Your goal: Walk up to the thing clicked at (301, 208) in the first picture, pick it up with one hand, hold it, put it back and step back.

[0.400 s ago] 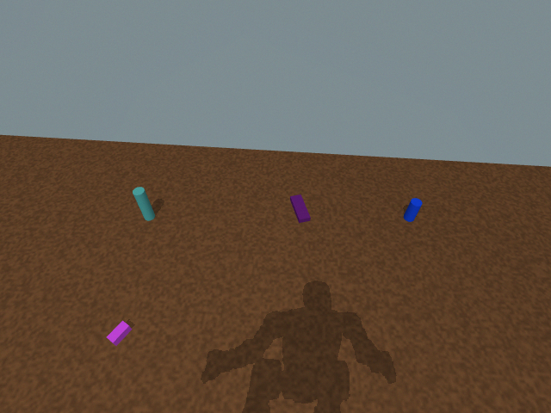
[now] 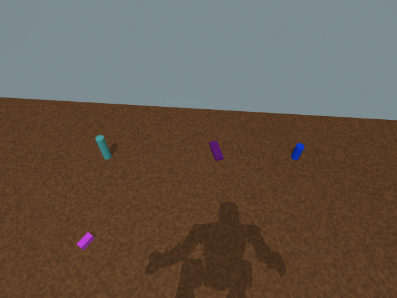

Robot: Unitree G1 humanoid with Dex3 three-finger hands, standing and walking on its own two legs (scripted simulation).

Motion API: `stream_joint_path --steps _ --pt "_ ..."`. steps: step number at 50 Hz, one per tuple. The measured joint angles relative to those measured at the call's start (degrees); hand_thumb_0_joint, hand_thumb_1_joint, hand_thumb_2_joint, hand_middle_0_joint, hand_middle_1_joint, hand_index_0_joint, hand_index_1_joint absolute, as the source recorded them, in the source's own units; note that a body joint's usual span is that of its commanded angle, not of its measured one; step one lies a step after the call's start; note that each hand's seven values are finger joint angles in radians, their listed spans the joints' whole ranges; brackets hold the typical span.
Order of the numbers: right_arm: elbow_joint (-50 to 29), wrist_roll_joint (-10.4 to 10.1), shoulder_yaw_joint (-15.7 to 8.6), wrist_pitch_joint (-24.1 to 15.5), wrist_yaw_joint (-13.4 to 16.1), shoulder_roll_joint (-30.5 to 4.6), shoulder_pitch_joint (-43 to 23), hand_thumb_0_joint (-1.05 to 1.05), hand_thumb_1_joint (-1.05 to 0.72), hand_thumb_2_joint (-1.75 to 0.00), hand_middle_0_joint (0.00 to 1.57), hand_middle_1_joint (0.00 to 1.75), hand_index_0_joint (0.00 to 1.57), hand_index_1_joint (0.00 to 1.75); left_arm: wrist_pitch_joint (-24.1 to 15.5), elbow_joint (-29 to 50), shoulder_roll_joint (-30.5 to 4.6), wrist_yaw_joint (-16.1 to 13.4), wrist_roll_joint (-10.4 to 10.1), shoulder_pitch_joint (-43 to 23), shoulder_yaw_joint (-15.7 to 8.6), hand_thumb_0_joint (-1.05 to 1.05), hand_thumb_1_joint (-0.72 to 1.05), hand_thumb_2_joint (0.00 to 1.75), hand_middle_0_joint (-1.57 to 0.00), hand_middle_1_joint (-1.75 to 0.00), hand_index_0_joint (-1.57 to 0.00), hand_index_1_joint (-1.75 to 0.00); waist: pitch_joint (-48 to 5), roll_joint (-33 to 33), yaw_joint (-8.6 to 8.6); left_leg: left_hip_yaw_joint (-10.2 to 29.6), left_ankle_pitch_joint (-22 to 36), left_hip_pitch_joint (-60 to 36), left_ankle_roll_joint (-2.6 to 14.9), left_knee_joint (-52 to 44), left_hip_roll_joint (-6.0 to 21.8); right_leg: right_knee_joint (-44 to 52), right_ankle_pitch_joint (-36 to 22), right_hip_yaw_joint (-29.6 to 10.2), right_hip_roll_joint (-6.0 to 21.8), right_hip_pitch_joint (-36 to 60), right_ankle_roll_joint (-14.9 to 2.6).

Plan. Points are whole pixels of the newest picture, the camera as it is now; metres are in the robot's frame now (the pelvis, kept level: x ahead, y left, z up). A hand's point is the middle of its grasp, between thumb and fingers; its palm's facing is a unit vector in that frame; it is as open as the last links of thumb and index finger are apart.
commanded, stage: stand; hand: left
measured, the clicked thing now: (216, 150) +1.10 -0.10 -0.77
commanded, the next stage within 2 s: walk up in 0.72 s
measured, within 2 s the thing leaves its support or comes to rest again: neither
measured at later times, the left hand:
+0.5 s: hand out of the picture +0.07 +0.25 -0.16, palm faces -0.02 -0.94 -0.34, open 7.3 cm
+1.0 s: hand (79, 297) +0.15 +0.27 -0.14, palm faces -0.29 -0.85 -0.44, open 7.4 cm
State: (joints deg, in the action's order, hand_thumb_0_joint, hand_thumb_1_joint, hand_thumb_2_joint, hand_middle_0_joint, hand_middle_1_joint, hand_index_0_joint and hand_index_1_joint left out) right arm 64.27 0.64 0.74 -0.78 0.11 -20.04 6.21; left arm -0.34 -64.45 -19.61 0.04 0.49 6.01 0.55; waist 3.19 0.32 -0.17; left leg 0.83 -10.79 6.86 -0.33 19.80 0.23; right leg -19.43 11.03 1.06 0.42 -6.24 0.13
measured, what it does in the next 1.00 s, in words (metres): lifts its right foot, turning right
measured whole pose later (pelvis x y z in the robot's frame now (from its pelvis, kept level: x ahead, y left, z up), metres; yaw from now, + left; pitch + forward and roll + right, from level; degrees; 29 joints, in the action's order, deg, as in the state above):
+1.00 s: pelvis +0.04 +0.00 -0.01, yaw -15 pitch -1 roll +1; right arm 47.9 4.1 -6.2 0.4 -5.1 -25.4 11.6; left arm -0.2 -55.3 -23.2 2.1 0.3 17.4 -4.2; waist 4.5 3.3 3.0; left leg -10.2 -20.6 3.9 1.2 25.8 2.3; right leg -44.3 21.4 4.1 4.1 -23.5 0.0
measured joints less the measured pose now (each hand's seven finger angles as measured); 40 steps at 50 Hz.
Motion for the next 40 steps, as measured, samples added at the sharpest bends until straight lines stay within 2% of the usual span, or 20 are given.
stream_joint_path --steps 36,38,40 --pt "0.2 0.0 0.0 0.0 -0.1 0.0 0.6 0.0 -0.91 -0.9 0.2 0.3 0.21 0.3 0.1 -0.1 -0.2 0.0 0.1 0.9 -0.2 0.0 0.91 0.9 -0.2 -0.3 -0.2 -0.3 -0.2 -0.1 -0.06 0.0 0.4 -0.7 0.15 -0.9 -0.2 0.7 -0.3 0.0 0.2 0.6 0.17" --pt "-2.5 1.5 -1.7 0.7 -1.8 -0.4 0.5 0.0 -0.91 -0.9 0.2 0.3 0.21 0.3 0.0 2.8 -0.3 0.8 0.3 3.4 -1.4 0.0 0.91 0.9 -0.2 -0.3 -0.2 -0.3 0.0 0.0 -0.57 -1.8 -7.5 1.4 1.42 4.4 0.0 -2.6 1.8 -2.2 -0.2 -1.5 -0.49" --pt "-6.5 2.3 -3.3 0.8 -3.4 -1.7 0.4 0.01 -0.91 -0.9 0.2 0.3 0.21 0.3 -0.2 4.9 -0.2 1.4 0.6 6.9 -2.7 0.0 0.91 0.9 -0.2 -0.3 -0.21 -0.3 -0.3 0.7 -0.39 -2.3 -14.9 3.5 2.83 9.6 -0.5 -6.6 4.7 -4.9 -1.1 -4.4 -0.68"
